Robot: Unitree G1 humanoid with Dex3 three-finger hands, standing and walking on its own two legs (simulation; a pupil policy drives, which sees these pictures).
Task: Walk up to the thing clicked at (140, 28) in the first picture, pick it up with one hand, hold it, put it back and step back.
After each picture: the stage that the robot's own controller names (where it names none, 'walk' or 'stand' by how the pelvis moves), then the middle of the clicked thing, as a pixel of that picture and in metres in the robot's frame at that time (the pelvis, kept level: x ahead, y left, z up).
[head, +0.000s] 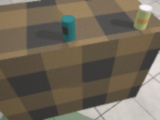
stand; (142, 17) +0.77 -0.31 +0.02
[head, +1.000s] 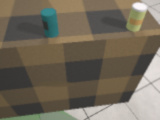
sink last; (136, 17) +0.69 -0.24 +0.06
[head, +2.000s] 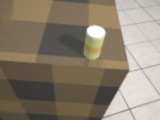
sink last; (93, 43) +0.50 -0.01 +0.06
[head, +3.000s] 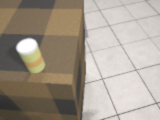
stand; (32, 56) +0.43 +0.22 +0.06
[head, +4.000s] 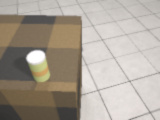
stand; (39, 66) +0.44 +0.19 +0.02
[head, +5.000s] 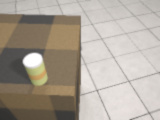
stand; (36, 69) +0.42 +0.20 +0.02
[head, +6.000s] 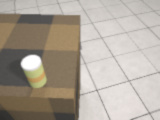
stand; (34, 72) +0.41 +0.20 +0.02
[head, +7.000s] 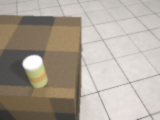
stand; (36, 72) +0.41 +0.20 +0.02
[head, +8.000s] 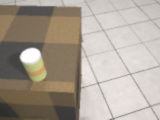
rise first; (34, 65) +0.42 +0.20 +0.03
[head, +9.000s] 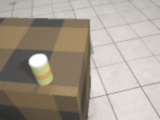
rise first; (41, 70) +0.42 +0.21 +0.03
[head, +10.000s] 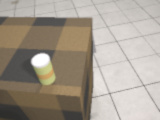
go down; (44, 69) +0.42 +0.20 +0.03
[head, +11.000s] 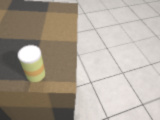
go down; (33, 64) +0.41 +0.18 +0.05
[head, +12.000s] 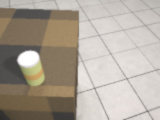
approach; (32, 69) +0.41 +0.19 +0.05
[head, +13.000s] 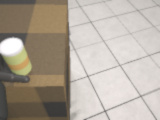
close; (16, 58) +0.42 +0.21 +0.08
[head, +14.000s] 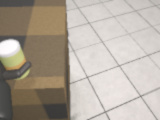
close; (14, 60) +0.41 +0.21 +0.08
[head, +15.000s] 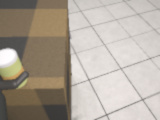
lift; (11, 69) +0.38 +0.22 +0.08
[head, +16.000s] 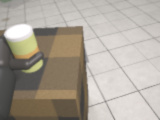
lift; (25, 49) +0.34 +0.17 +0.24
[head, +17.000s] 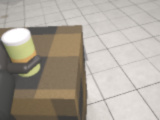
hold; (22, 53) +0.33 +0.17 +0.23
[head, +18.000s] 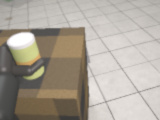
hold; (27, 56) +0.33 +0.17 +0.22
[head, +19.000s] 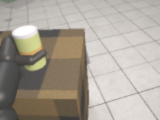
crouch; (30, 48) +0.37 +0.17 +0.23
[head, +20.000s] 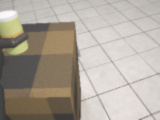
lower; (11, 32) +0.43 +0.21 +0.23
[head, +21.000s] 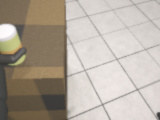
lower; (9, 45) +0.46 +0.22 +0.09
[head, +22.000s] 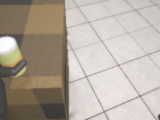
lower; (10, 57) +0.42 +0.22 +0.09
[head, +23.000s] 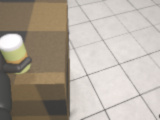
lower; (15, 54) +0.43 +0.21 +0.08
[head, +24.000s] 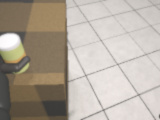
lower; (13, 54) +0.43 +0.21 +0.08
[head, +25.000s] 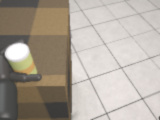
open; (22, 63) +0.41 +0.19 +0.08
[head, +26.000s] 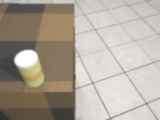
sink last; (30, 69) +0.39 +0.18 +0.07
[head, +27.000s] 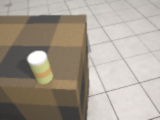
stand; (41, 67) +0.42 +0.20 +0.06
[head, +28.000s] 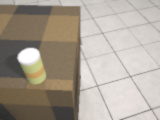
stand; (33, 66) +0.40 +0.19 +0.07
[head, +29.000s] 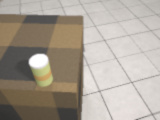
stand; (41, 70) +0.41 +0.18 +0.03
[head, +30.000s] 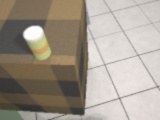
walk; (38, 43) +0.48 +0.19 +0.04
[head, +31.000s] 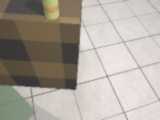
walk; (50, 4) +0.70 +0.16 +0.04
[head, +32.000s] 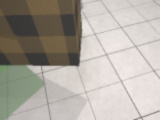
walk; out of the picture +1.04 +0.24 +0.04
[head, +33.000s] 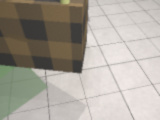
stand; out of the picture +1.11 +0.15 +0.03
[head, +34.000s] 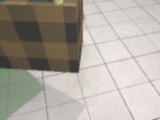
stand; out of the picture +1.09 +0.18 +0.02
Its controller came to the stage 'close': yes
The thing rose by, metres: 0.21
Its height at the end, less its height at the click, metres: +0.00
